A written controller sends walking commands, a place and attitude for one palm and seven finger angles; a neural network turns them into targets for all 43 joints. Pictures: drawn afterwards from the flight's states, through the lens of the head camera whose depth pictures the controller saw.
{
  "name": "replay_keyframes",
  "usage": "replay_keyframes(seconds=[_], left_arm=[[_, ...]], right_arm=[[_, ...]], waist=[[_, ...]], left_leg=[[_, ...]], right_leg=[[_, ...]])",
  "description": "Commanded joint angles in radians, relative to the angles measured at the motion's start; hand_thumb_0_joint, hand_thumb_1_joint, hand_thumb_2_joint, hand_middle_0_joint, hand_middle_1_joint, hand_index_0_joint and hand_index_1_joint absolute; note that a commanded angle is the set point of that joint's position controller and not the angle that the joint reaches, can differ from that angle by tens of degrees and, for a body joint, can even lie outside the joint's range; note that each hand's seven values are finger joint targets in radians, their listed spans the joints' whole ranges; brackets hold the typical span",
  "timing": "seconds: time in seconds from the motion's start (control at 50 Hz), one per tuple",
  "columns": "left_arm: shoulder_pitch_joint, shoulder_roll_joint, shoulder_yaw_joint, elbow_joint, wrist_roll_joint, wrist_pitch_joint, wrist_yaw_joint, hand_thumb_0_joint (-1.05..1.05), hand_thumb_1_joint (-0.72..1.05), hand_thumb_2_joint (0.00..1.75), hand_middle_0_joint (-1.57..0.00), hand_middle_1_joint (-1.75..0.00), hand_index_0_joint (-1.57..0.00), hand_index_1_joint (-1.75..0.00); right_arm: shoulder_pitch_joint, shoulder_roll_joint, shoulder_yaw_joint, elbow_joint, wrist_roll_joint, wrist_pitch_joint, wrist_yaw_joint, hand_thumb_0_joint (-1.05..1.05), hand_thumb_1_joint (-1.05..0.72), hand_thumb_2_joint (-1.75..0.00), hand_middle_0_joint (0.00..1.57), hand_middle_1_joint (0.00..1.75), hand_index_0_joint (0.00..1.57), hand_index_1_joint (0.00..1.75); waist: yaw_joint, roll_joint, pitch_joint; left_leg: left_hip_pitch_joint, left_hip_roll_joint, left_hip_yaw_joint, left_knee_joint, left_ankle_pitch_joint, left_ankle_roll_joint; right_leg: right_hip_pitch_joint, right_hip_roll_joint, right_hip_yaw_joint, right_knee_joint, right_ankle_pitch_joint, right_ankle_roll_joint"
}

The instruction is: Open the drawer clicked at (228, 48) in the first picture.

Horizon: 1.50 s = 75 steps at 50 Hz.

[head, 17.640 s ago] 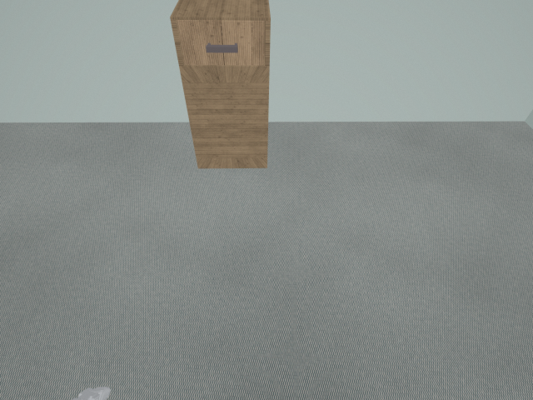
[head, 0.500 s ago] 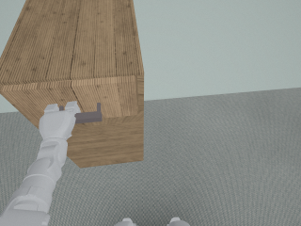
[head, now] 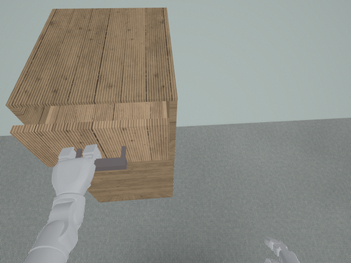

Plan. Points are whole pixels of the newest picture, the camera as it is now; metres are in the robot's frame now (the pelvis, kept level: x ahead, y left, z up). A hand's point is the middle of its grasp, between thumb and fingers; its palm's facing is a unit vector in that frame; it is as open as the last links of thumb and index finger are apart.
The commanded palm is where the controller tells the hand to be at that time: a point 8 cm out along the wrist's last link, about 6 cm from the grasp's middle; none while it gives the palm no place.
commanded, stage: pull the drawer open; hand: left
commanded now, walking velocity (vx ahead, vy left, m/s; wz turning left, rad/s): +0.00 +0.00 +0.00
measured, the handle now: (100, 157) +0.36 +0.21 -0.03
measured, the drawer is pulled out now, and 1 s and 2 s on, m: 0.07 0.20 0.28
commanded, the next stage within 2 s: open the thumb to release the handle in 1.76 s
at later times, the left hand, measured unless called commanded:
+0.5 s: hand (80, 209) +0.24 +0.24 -0.05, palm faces -0.04 -0.10 -0.99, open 5.5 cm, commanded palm +0.21 +0.23 +0.00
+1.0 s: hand (75, 238) +0.18 +0.23 -0.05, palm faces -0.04 -0.10 -0.99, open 5.5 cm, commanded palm +0.15 +0.22 +0.00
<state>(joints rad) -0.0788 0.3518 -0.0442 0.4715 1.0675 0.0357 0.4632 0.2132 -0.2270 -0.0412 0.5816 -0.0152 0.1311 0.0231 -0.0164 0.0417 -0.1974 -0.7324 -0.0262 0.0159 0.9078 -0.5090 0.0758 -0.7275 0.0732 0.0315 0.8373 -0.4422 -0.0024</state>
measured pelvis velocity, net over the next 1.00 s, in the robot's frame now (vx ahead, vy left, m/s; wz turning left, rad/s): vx -0.02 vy -0.02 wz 0.00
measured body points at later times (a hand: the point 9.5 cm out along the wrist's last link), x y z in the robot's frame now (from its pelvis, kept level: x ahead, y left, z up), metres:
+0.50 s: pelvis -0.01 -0.01 +0.00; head +0.05 -0.01 +0.44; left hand +0.24 +0.24 +0.01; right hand +0.15 -0.25 -0.11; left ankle -0.05 +0.07 -0.69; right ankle -0.03 -0.13 -0.69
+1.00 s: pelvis -0.02 -0.02 -0.01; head +0.03 -0.02 +0.44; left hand +0.18 +0.23 +0.01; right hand +0.16 -0.25 -0.11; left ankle -0.05 +0.07 -0.69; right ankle -0.03 -0.13 -0.69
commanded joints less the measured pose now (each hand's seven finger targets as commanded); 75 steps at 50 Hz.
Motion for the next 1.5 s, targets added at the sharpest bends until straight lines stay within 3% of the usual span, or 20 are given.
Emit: replay_keyframes(seconds=[0.0, 0.02, 0.06, 0.12, 0.16, 0.24, 0.28, 0.34, 0.38, 0.52, 0.56, 0.62, 0.66, 0.72, 0.84, 0.96, 1.04, 1.12, 1.34, 1.48], left_arm=[[0.017, 0.133, 0.055, -0.175, 0.011, -0.006, 0.04, 0.0, 0.9, 0.9, -0.4, -1.35, -0.4, -1.35], [0.013, 0.116, 0.042, -0.195, 0.011, -0.006, 0.042, 0.0, 0.9, 0.9, -0.4, -1.35, -0.4, -1.35], [0.057, 0.153, 0.082, -0.237, 0.015, -0.011, 0.051, 0.0, 0.9, 0.9, -0.4, -1.35, -0.4, -1.35], [0.132, 0.099, 0.047, -0.249, 0.007, -0.004, 0.055, 0.0, 0.9, 0.9, -0.4, -1.35, -0.4, -1.35], [0.12, 0.126, 0.062, -0.28, 0.015, -0.004, 0.061, 0.0, 0.9, 0.9, -0.4, -1.35, -0.4, -1.35], [0.214, 0.114, 0.067, -0.323, 0.005, 0.0, 0.07, 0.0, 0.9, 0.9, -0.4, -1.35, -0.4, -1.35], [0.245, 0.081, 0.037, -0.324, 0.003, 0.003, 0.069, 0.0, 0.9, 0.9, -0.4, -1.35, -0.4, -1.35], [0.254, 0.112, 0.068, -0.355, 0.007, 0.0, 0.076, 0.0, 0.9, 0.9, -0.4, -1.35, -0.4, -1.35], [0.285, 0.084, 0.043, -0.37, 0.009, -0.001, 0.08, 0.0, 0.9, 0.9, -0.4, -1.35, -0.4, -1.35], [0.297, 0.086, 0.047, -0.383, 0.019, -0.004, 0.09, 0.0, 0.9, 0.9, -0.4, -1.35, -0.4, -1.35], [0.286, 0.113, 0.065, -0.396, 0.027, -0.009, 0.094, 0.0, 0.9, 0.9, -0.4, -1.35, -0.4, -1.35], [0.343, 0.097, 0.062, -0.39, 0.019, -0.012, 0.094, 0.0, 0.9, 0.9, -0.4, -1.35, -0.4, -1.35], [0.383, 0.096, 0.065, -0.411, 0.014, -0.019, 0.094, 0.0, 0.9, 0.9, -0.4, -1.35, -0.4, -1.35], [0.401, 0.083, 0.052, -0.419, 0.009, -0.02, 0.091, 0.0, 0.9, 0.9, -0.4, -1.35, -0.4, -1.35], [0.507, 0.093, 0.074, -0.469, 0.008, -0.032, 0.1, 0.0, 0.9, 0.9, -0.4, -1.35, -0.4, -1.35], [0.511, 0.074, 0.046, -0.524, 0.023, -0.04, 0.111, 0.0, 0.9, 0.9, -0.4, -1.35, -0.4, -1.35], [0.638, 0.088, 0.081, -0.532, 0.005, -0.056, 0.119, 0.0, 0.9, 0.9, -0.4, -1.35, -0.4, -1.35], [0.647, 0.058, 0.044, -0.566, 0.013, -0.066, 0.116, 0.0, 0.9, 0.9, -0.4, -1.35, -0.4, -1.35], [0.774, 0.09, 0.096, -0.6, 0.01, -0.105, 0.117, 0.0, 0.9, 0.9, -0.4, -1.35, -0.4, -1.35], [0.953, 0.068, 0.088, -0.645, -0.005, -0.133, 0.107, 0.0, 0.9, 0.9, -0.4, -1.35, -0.4, -1.35]], right_arm=[[0.012, -0.15, -0.046, -0.109, -0.005, -0.036, -0.008, 0.0, -0.9, -0.9, 0.2, 0.3, 0.2, 0.3], [0.012, -0.149, -0.05, -0.111, -0.007, -0.038, -0.007, 0.0, -0.9, -0.9, 0.2, 0.3, 0.2, 0.3], [0.004, -0.146, -0.049, -0.12, -0.009, -0.044, -0.006, 0.0, -0.9, -0.9, 0.2, 0.3, 0.2, 0.3], [-0.003, -0.144, -0.049, -0.125, -0.007, -0.053, 0.001, 0.0, -0.9, -0.9, 0.2, 0.3, 0.2, 0.3], [-0.012, -0.146, -0.047, -0.125, -0.009, -0.055, 0.003, 0.0, -0.9, -0.9, 0.2, 0.3, 0.2, 0.3], [-0.025, -0.143, -0.048, -0.135, -0.01, -0.066, 0.006, 0.0, -0.9, -0.9, 0.2, 0.3, 0.2, 0.3], [-0.028, -0.14, -0.045, -0.138, -0.009, -0.071, 0.009, 0.0, -0.9, -0.9, 0.2, 0.3, 0.2, 0.3], [-0.042, -0.144, -0.043, -0.14, -0.012, -0.074, 0.008, 0.0, -0.9, -0.9, 0.2, 0.3, 0.2, 0.3], [-0.046, -0.138, -0.043, -0.144, -0.013, -0.078, 0.01, 0.0, -0.9, -0.9, 0.2, 0.3, 0.2, 0.3], [-0.065, -0.137, -0.04, -0.151, -0.014, -0.082, 0.011, 0.0, -0.9, -0.9, 0.2, 0.3, 0.2, 0.3], [-0.071, -0.139, -0.035, -0.152, -0.017, -0.083, 0.009, 0.0, -0.9, -0.9, 0.2, 0.3, 0.2, 0.3], [-0.08, -0.133, -0.038, -0.158, -0.013, -0.088, 0.009, 0.0, -0.9, -0.9, 0.2, 0.3, 0.2, 0.3], [-0.087, -0.133, -0.033, -0.167, -0.014, -0.09, 0.012, 0.0, -0.9, -0.9, 0.2, 0.3, 0.2, 0.3], [-0.097, -0.131, -0.032, -0.171, -0.012, -0.091, 0.013, 0.0, -0.9, -0.9, 0.2, 0.3, 0.2, 0.3], [-0.108, -0.13, -0.029, -0.19, -0.014, -0.096, 0.022, 0.0, -0.9, -0.9, 0.2, 0.3, 0.2, 0.3], [-0.116, -0.129, -0.028, -0.199, -0.021, -0.097, 0.03, 0.0, -0.9, -0.9, 0.2, 0.3, 0.2, 0.3], [-0.114, -0.124, -0.026, -0.209, -0.019, -0.101, 0.031, 0.0, -0.9, -0.9, 0.2, 0.3, 0.2, 0.3], [-0.124, -0.122, -0.026, -0.215, -0.024, -0.1, 0.037, 0.0, -0.9, -0.9, 0.2, 0.3, 0.2, 0.3], [-0.128, -0.115, -0.016, -0.235, -0.028, -0.103, 0.039, 0.0, -0.9, -0.9, 0.2, 0.3, 0.2, 0.3], [-0.129, -0.1, -0.012, -0.254, -0.027, -0.106, 0.05, 0.0, -0.9, -0.9, 0.2, 0.3, 0.2, 0.3]], waist=[[0.024, 0.029, -0.261], [0.018, 0.016, -0.264], [0.038, 0.033, -0.31], [0.031, 0.012, -0.272], [0.035, 0.035, -0.281], [0.043, 0.026, -0.287], [0.034, 0.007, -0.258], [0.041, 0.015, -0.248], [0.037, 0.019, -0.244], [0.036, 0.008, -0.199], [0.042, 0.026, -0.225], [0.046, 0.01, -0.203], [0.056, 0.01, -0.23], [0.047, -0.002, -0.179], [0.064, 0.015, -0.188], [0.054, 0.024, -0.166], [0.073, 0.003, -0.19], [0.067, -0.003, -0.158], [0.082, -0.006, -0.155], [0.108, -0.003, -0.17]], left_leg=[[0.289, 0.05, -0.063, -0.07, 0.795, -0.059], [0.288, 0.048, -0.06, -0.065, 0.784, -0.056], [0.306, 0.047, -0.058, -0.061, 0.815, -0.056], [0.3, 0.049, -0.064, -0.06, 0.815, -0.06], [0.309, 0.051, -0.071, -0.062, 0.806, -0.062], [0.316, 0.051, -0.069, -0.056, 0.827, -0.064], [0.303, 0.049, -0.067, -0.058, 0.79, -0.059], [0.284, 0.048, -0.065, -0.064, 0.755, -0.059], [0.296, 0.045, -0.06, -0.059, 0.744, -0.057], [0.255, 0.037, -0.059, -0.066, 0.611, -0.055], [0.258, 0.035, -0.056, -0.063, 0.605, -0.054], [0.246, 0.029, -0.051, -0.06, 0.579, -0.054], [0.249, 0.027, -0.048, -0.057, 0.583, -0.051], [0.222, 0.024, -0.048, -0.063, 0.526, -0.049], [0.229, 0.026, -0.05, -0.058, 0.552, -0.052], [0.223, 0.027, -0.049, -0.048, 0.498, -0.048], [0.215, 0.022, -0.046, -0.037, 0.535, -0.051], [0.206, 0.024, -0.047, -0.031, 0.512, -0.048], [0.175, 0.017, -0.044, -0.011, 0.501, -0.045], [0.184, 0.017, -0.037, 0.007, 0.565, -0.044]], right_leg=[[0.122, -0.003, -0.057, -0.017, 0.498, -0.047], [0.128, -0.003, -0.056, -0.017, 0.501, -0.048], [0.153, -0.006, -0.05, -0.008, 0.531, -0.048], [0.137, -0.004, -0.054, -0.009, 0.521, -0.047], [0.122, -0.006, -0.055, -0.003, 0.5, -0.047], [0.14, -0.005, -0.052, -0.001, 0.517, -0.049], [0.134, -0.006, -0.057, -0.004, 0.507, -0.048], [0.138, -0.006, -0.05, -0.004, 0.493, -0.053], [0.13, -0.007, -0.053, -0.004, 0.486, -0.052], [0.097, -0.004, -0.06, -0.003, 0.389, -0.057], [0.096, -0.007, -0.057, 0.005, 0.388, -0.058], [0.098, -0.004, -0.053, 0.002, 0.382, -0.061], [0.111, -0.006, -0.049, 0.006, 0.394, -0.06], [0.099, -0.006, -0.05, -0.002, 0.362, -0.062], [0.1, -0.006, -0.043, 0.007, 0.368, -0.067], [0.052, -0.009, -0.048, 0.014, 0.319, -0.066], [0.093, -0.009, -0.036, 0.024, 0.374, -0.07], [0.058, -0.01, -0.043, 0.029, 0.344, -0.068], [0.055, -0.01, -0.031, 0.046, 0.355, -0.072], [0.075, -0.011, -0.032, 0.058, 0.407, -0.072]])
